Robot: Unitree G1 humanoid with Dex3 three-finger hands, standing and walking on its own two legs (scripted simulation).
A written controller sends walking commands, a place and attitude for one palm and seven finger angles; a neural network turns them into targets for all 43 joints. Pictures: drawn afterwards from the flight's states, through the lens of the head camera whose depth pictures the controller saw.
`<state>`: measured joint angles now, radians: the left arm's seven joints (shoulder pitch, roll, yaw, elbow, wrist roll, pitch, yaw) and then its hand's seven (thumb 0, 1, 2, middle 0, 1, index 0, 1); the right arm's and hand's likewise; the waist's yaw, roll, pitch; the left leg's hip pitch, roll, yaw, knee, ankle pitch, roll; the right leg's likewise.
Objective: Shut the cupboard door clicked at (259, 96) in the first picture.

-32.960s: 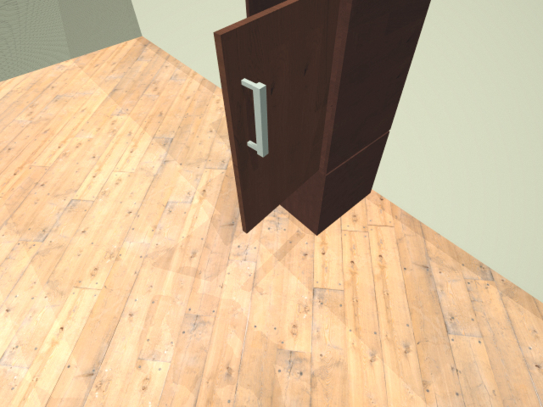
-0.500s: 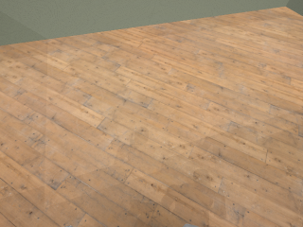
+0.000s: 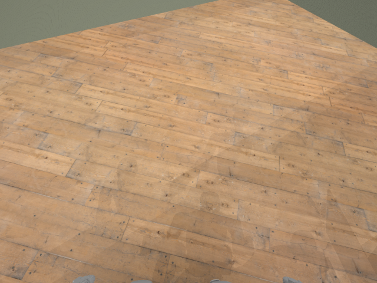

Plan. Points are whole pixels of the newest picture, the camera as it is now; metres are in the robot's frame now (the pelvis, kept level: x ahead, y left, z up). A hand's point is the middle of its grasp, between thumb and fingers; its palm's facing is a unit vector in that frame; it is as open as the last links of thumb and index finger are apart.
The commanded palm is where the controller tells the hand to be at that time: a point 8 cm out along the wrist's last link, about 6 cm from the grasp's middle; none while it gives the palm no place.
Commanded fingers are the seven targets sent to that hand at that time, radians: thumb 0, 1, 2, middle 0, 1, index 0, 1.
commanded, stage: turn to face it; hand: left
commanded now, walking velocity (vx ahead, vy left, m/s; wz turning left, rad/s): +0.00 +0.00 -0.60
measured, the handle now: out of the picture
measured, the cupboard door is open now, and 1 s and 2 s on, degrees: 64 64 64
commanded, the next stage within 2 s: none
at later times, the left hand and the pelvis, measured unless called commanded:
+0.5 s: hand (129, 265) +0.17 +0.14 -0.15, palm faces -0.30 -0.91 -0.27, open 7.4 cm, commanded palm none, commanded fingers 0.00 0.90 0.90 -0.20 -0.30 -0.20 -0.30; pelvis +0.00 -0.02 +0.00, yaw -18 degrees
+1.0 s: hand (133, 243) +0.22 +0.14 -0.16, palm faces -0.52 -0.83 -0.21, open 7.4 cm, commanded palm none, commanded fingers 0.00 0.90 0.90 -0.20 -0.30 -0.20 -0.30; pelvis +0.03 +0.01 +0.02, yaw -35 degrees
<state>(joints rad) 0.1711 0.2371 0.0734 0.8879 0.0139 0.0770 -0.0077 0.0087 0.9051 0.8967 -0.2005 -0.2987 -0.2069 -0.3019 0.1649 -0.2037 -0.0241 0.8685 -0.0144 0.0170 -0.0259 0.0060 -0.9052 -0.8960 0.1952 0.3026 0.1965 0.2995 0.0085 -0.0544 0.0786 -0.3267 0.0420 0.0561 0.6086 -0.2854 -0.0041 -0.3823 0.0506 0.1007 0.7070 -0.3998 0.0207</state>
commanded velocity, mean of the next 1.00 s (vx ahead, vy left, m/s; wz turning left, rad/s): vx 0.00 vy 0.00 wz -0.60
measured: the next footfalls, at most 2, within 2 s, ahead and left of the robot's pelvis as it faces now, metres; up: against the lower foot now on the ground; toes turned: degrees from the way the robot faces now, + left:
right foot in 0.40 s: -0.01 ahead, -0.14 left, +0.00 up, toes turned -20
left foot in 0.76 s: +0.13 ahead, +0.08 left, +0.00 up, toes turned -23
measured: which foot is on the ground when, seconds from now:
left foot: down 0.00-0.40, up 0.42-0.74, down 0.76-1.00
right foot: up 0.00-0.38, down 0.40-0.78, up 0.80-1.00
